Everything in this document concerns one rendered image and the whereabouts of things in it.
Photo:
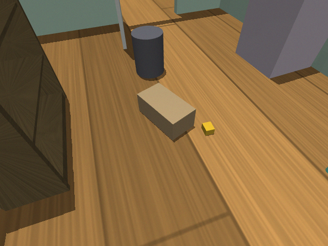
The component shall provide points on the bookshelf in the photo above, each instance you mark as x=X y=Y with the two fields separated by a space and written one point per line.
x=33 y=142

